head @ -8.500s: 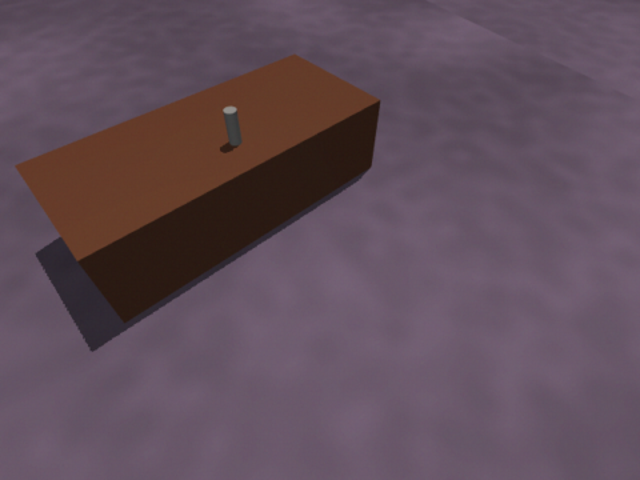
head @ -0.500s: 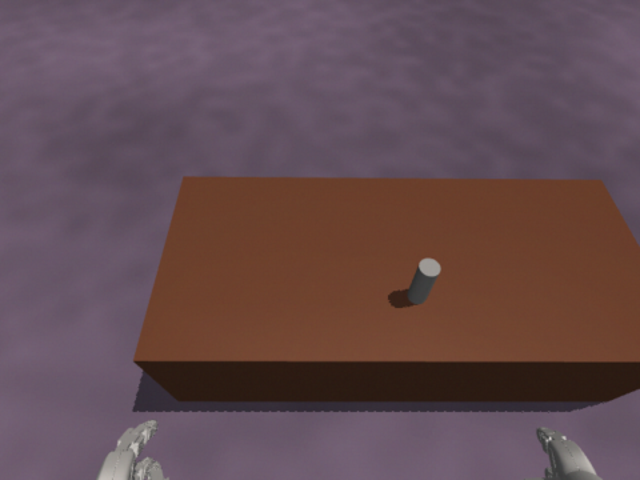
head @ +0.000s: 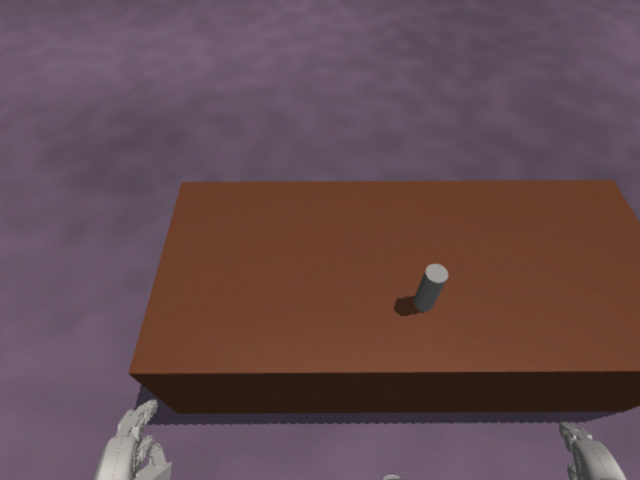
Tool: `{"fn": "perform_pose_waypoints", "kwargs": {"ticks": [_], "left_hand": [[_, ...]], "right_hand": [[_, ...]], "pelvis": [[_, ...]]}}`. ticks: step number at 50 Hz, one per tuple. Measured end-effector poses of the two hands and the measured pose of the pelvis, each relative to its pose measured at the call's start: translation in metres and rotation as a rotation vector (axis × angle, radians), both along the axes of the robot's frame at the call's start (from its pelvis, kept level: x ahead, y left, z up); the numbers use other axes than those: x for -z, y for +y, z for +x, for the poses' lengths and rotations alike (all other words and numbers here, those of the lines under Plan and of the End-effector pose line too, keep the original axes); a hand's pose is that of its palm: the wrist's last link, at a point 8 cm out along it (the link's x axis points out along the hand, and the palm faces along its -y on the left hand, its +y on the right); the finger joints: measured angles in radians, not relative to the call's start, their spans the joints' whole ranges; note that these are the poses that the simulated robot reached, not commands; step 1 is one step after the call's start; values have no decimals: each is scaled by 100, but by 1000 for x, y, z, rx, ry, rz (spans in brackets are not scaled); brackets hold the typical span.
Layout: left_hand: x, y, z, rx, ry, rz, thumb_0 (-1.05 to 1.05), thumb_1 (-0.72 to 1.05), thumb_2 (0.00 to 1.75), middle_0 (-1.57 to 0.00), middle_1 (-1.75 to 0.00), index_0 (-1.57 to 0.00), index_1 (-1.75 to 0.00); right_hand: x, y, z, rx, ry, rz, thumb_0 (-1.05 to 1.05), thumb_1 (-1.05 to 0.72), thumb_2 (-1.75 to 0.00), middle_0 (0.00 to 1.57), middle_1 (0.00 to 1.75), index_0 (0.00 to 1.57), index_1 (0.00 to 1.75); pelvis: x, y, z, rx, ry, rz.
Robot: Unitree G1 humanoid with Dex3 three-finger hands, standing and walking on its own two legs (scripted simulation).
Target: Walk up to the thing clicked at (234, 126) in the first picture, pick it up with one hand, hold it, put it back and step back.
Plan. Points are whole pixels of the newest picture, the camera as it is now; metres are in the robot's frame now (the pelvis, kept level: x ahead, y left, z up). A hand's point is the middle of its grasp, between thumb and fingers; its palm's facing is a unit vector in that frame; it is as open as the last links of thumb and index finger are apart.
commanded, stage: go down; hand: right
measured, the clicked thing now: (429, 288) +0.53 -0.23 -0.31
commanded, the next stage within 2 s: none
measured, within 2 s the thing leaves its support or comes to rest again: neither
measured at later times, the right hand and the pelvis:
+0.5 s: hand out of the picture +0.13 -0.27 -0.10, palm faces +0.07 +0.94 -0.33, open 17.3 cm; pelvis -0.01 +0.00 -0.02, yaw +0 degrees
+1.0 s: hand out of the picture +0.13 -0.28 -0.09, palm faces +0.12 +0.94 -0.33, open 17.4 cm; pelvis -0.02 +0.00 -0.02, yaw -1 degrees
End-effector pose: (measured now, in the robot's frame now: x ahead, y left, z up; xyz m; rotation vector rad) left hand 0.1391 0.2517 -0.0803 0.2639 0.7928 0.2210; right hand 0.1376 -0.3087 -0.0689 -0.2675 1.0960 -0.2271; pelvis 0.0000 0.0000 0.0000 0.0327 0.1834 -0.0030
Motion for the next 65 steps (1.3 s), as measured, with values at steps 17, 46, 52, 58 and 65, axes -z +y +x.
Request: {"fn": "perform_pose_waypoints", "kwargs": {"ticks": [17,46,52,58,65], "left_hand": [[4,-8,0,3,-73,19,2,91,89,-20,-30,-20,-29],[5,-6,-15,-6,-129,54,2,90,89,-20,-30,-21,-29],[8,-4,-16,7,-116,69,2,90,89,-21,-30,-21,-30],[15,0,-21,21,-75,89,2,90,89,-21,-31,-21,-30],[23,14,-40,7,-2,113,1,90,88,-21,-31,-21,-30]], "right_hand": [[-4,-6,-16,10,-33,-11,-1,51,-4,5,6,5,6],[-10,-12,-31,30,-72,-8,-1,51,-6,4,6,5,6],[-13,-21,-16,48,-134,-13,-1,51,-6,4,7,5,7],[-25,-43,29,64,-290,-6,-1,51,-6,4,7,5,7],[-44,-72,91,52,-452,31,-1,49,-5,5,6,5,6]], "pelvis": [[14,-3,-8,11,27,17],[20,-1,-22,16,22,23],[21,1,-23,20,23,21],[24,4,-27,24,31,19],[27,4,-32,15,63,20]]}}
